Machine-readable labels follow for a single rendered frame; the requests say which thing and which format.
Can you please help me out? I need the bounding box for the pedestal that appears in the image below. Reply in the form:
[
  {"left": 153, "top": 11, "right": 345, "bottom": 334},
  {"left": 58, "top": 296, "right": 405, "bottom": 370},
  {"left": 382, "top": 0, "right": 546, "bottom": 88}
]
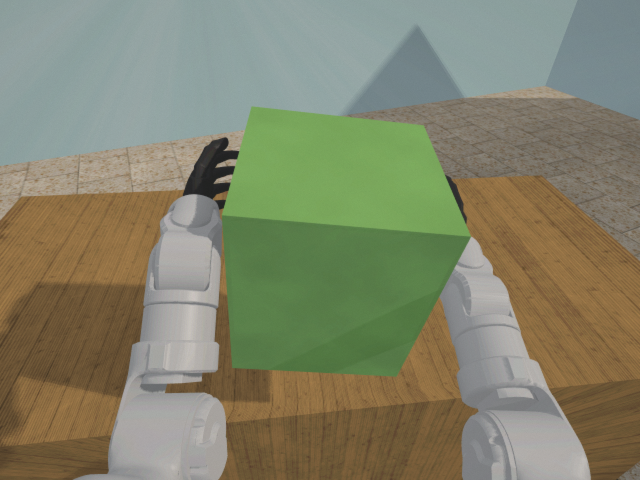
[{"left": 0, "top": 175, "right": 640, "bottom": 480}]

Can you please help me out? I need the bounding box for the left robot hand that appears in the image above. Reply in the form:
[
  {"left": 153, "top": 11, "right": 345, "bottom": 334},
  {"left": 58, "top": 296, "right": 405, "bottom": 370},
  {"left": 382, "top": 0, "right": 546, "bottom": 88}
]
[{"left": 183, "top": 137, "right": 239, "bottom": 210}]

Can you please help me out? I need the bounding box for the robot left forearm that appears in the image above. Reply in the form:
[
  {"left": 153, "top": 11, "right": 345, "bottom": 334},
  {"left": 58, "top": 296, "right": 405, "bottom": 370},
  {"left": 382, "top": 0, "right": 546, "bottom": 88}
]
[{"left": 108, "top": 194, "right": 222, "bottom": 468}]

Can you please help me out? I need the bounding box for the carton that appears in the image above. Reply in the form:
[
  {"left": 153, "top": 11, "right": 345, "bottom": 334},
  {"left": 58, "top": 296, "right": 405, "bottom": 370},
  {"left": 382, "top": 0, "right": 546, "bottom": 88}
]
[{"left": 222, "top": 106, "right": 471, "bottom": 377}]

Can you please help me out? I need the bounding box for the robot right upper arm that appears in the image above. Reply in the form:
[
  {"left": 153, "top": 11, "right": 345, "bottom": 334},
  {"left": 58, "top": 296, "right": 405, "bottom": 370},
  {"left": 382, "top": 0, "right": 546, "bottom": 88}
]
[{"left": 462, "top": 410, "right": 590, "bottom": 480}]

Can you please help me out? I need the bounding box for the right robot hand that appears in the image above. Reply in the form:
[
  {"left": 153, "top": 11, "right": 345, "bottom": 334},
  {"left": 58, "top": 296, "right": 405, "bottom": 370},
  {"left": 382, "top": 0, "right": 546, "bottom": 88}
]
[{"left": 445, "top": 175, "right": 467, "bottom": 223}]

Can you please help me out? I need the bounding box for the robot right forearm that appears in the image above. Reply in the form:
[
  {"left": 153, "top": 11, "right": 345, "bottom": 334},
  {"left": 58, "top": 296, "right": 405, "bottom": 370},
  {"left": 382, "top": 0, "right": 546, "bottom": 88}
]
[{"left": 439, "top": 237, "right": 591, "bottom": 480}]

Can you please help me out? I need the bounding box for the robot left upper arm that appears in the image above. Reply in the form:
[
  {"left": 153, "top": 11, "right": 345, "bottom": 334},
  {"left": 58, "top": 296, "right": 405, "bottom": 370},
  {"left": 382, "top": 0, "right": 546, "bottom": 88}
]
[{"left": 73, "top": 393, "right": 227, "bottom": 480}]

